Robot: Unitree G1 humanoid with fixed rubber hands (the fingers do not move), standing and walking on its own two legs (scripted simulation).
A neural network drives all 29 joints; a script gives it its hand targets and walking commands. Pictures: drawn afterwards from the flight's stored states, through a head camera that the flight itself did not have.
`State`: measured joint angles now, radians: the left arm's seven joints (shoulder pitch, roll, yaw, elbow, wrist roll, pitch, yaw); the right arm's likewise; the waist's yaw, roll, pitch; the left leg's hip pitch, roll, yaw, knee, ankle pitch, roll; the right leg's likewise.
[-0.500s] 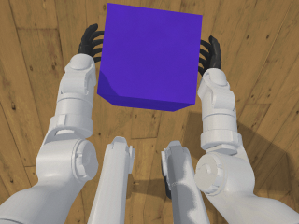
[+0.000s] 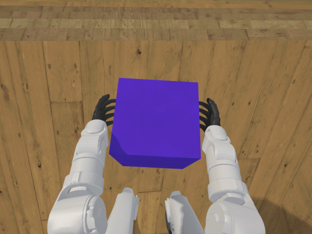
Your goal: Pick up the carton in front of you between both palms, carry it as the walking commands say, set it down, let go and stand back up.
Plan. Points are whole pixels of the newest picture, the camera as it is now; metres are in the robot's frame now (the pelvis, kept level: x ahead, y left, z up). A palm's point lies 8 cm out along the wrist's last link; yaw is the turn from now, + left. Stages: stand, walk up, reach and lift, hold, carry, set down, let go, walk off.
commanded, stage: reach and lift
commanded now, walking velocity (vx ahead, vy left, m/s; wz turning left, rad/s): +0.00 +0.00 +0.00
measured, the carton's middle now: (155, 130) +0.40 +0.01 -0.11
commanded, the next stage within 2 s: hold in 1.62 s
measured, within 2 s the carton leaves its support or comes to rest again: neither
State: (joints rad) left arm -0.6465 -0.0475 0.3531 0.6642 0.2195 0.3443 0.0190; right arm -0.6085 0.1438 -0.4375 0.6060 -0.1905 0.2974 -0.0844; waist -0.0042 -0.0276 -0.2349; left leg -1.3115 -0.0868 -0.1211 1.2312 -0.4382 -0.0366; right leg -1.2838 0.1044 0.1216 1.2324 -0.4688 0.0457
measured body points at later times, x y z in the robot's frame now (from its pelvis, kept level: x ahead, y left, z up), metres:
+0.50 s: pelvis +0.05 +0.00 +0.11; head +0.06 +0.00 +0.56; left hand +0.36 +0.15 +0.10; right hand +0.36 -0.15 +0.11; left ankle +0.06 +0.13 -0.62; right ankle +0.05 -0.13 -0.62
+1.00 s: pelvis +0.03 +0.00 +0.12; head +0.01 +0.00 +0.57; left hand +0.34 +0.15 +0.14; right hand +0.35 -0.15 +0.15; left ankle +0.06 +0.13 -0.62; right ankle +0.05 -0.13 -0.62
